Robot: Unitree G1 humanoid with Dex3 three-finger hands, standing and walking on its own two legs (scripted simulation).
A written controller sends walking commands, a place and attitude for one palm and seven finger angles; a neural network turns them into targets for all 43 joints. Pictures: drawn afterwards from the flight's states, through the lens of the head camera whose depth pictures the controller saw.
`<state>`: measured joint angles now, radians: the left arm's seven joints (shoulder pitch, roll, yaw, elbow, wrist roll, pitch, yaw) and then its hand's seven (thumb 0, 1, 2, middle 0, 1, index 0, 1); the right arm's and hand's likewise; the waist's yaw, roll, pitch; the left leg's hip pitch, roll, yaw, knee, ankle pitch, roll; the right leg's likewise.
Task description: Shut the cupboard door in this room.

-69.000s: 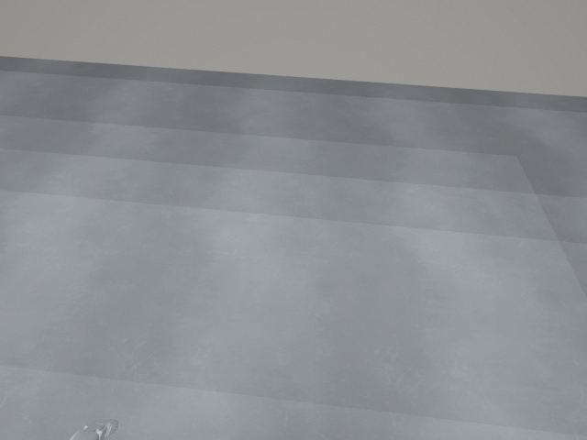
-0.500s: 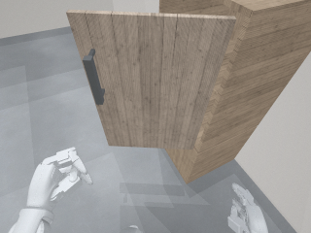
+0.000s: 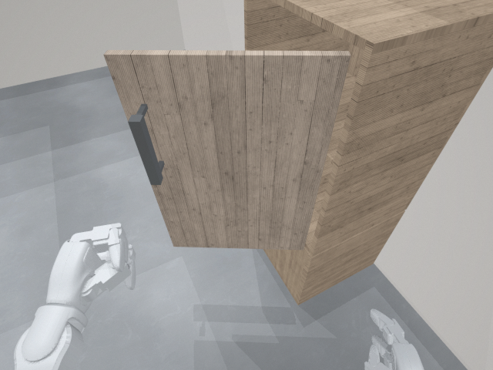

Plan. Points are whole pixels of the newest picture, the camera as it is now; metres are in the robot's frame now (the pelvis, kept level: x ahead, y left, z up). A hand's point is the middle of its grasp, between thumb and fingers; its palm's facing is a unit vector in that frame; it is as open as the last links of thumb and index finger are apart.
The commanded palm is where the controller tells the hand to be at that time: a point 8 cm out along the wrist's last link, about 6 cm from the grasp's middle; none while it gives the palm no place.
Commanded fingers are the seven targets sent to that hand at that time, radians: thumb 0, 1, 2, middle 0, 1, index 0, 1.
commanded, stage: raise the hand and make a fist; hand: left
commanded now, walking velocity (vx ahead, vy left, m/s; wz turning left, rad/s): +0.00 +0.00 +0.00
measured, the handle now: (150, 146) +0.49 +0.24 +0.10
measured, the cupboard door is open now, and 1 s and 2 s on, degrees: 61 61 61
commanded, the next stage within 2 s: bring the fist close to the handle in 0.26 s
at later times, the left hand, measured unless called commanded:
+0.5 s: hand (132, 265) +0.24 +0.18 +0.10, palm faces +0.05 -1.00 -0.05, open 3.1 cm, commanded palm +0.22 +0.23 +0.10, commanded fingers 0.00 0.90 0.90 -1.30 -1.50 -1.30 -1.50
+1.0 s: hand (148, 210) +0.33 +0.19 +0.10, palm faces +0.04 -1.00 -0.04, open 3.1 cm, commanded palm +0.31 +0.24 +0.10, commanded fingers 0.00 0.90 0.90 -1.30 -1.50 -1.30 -1.50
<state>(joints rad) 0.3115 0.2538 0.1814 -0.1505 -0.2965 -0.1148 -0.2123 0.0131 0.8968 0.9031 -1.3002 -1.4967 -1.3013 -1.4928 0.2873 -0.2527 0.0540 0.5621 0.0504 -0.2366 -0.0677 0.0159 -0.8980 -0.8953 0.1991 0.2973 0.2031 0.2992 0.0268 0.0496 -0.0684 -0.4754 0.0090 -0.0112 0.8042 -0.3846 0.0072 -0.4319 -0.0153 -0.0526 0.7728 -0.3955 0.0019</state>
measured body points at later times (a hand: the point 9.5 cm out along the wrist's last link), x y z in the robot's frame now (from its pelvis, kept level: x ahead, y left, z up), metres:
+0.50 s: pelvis +0.00 -0.01 +0.00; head +0.01 -0.02 +0.45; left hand +0.23 +0.24 +0.10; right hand +0.18 -0.23 -0.07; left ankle +0.02 +0.11 -0.71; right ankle +0.00 -0.12 -0.71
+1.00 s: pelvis +0.00 +0.00 +0.00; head +0.02 -0.01 +0.45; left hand +0.32 +0.24 +0.11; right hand +0.15 -0.24 -0.09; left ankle +0.02 +0.11 -0.71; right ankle +0.00 -0.12 -0.71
